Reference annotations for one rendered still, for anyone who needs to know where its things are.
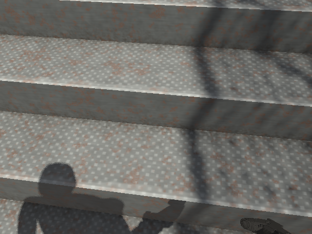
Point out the right robot hand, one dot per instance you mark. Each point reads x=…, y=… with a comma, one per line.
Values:
x=263, y=226

